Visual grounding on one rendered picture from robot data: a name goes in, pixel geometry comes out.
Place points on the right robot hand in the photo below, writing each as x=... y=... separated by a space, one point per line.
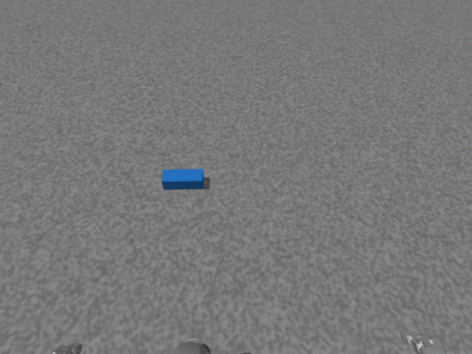
x=421 y=343

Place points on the carton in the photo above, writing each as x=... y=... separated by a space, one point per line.
x=183 y=179

